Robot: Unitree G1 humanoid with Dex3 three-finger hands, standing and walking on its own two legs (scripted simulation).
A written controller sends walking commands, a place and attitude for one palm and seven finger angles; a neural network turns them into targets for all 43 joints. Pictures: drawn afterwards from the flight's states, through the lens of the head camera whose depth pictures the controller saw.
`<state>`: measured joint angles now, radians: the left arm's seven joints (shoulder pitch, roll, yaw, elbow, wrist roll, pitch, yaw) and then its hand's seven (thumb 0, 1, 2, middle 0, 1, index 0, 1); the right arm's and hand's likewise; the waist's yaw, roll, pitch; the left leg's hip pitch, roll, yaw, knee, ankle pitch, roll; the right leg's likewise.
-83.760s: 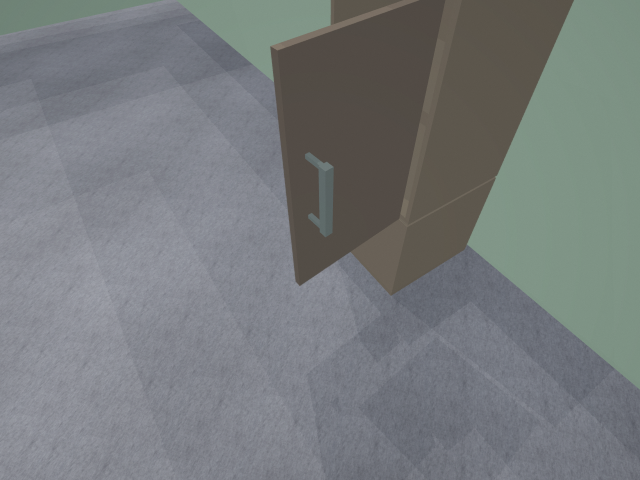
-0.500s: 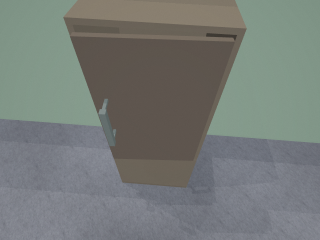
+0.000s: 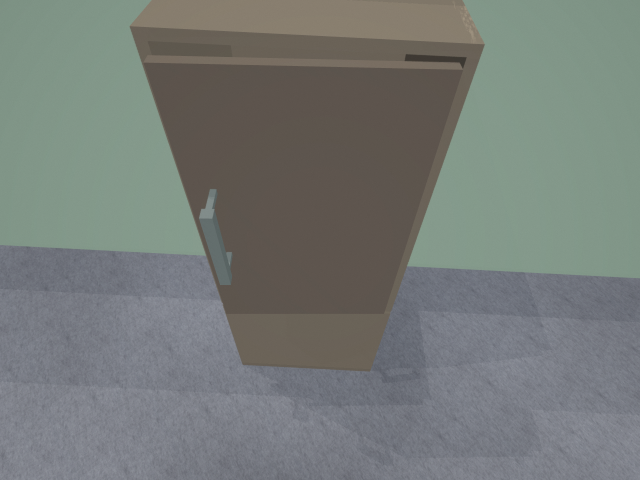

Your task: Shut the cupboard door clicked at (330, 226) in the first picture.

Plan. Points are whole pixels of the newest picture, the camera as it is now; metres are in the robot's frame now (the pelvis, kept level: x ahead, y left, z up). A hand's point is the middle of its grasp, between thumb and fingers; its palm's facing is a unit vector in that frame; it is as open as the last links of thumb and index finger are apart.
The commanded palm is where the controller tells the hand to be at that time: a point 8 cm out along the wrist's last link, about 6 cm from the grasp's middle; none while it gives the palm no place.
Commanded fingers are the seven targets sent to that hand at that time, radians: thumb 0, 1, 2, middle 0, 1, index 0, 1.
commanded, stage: come to a stop and stand still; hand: left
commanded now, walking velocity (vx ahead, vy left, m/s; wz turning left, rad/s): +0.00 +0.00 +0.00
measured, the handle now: (219, 240) +0.47 +0.20 -0.03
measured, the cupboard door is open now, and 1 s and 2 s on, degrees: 3 3 3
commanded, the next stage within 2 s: look again from close up in 0.64 s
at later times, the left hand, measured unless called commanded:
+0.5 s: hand out of the picture -0.06 +0.25 -0.16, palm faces +0.00 -0.97 -0.25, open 7.4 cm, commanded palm none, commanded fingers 0.00 0.90 0.90 -0.20 -0.30 -0.20 -0.30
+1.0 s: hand out of the picture +0.00 +0.20 -0.16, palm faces -0.02 -0.98 -0.22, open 7.4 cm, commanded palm none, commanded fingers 0.00 0.90 0.90 -0.20 -0.30 -0.20 -0.30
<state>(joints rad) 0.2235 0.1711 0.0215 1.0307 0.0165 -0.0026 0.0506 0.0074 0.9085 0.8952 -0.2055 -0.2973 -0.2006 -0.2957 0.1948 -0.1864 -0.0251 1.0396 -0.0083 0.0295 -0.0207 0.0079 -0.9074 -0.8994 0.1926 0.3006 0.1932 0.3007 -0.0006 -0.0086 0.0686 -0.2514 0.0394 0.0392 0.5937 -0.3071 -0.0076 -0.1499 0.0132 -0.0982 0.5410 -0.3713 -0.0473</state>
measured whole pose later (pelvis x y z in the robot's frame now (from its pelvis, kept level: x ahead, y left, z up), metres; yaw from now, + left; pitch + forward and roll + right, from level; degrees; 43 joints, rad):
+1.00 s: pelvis -0.02 +0.02 +0.01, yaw +0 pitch +1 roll +1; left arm 0.24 0.18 -0.02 1.10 0.02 -0.03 0.02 0.01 0.91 0.90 -0.21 -0.30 -0.20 -0.30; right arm 0.22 -0.20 0.00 1.10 -0.01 -0.03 -0.02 0.01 -0.91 -0.90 0.19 0.30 0.20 0.30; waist 0.00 0.00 0.04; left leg -0.24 -0.02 0.06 0.42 -0.19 0.03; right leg -0.19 0.00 0.01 0.47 -0.30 -0.02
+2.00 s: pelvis -0.08 +0.00 -0.11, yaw -1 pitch +14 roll -1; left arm 0.31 0.21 0.20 0.09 -0.34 -0.52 -0.37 0.02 0.90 0.90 -0.60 -0.73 -0.59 -0.73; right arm 0.19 -0.22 -0.01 0.60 0.03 -0.27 -0.10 0.02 -0.90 -0.90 0.20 0.30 0.20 0.30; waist 0.04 0.03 -0.14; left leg -1.04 -0.01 -0.08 1.28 -0.49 -0.03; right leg -0.96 0.04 -0.09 1.29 -0.58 -0.07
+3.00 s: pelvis -0.05 +0.04 -0.08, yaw -2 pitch +14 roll -3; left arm 0.37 0.22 0.15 -0.06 -0.25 -0.37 -0.13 0.02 0.90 0.90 -1.30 -1.49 -1.30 -1.49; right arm 0.27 -0.24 0.02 0.51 0.00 -0.17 -0.06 0.02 -0.90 -0.90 0.20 0.30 0.20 0.30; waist 0.00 0.04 -0.16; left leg -0.92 -0.02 -0.06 1.16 -0.48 0.02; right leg -0.83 0.03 -0.05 1.12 -0.54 -0.01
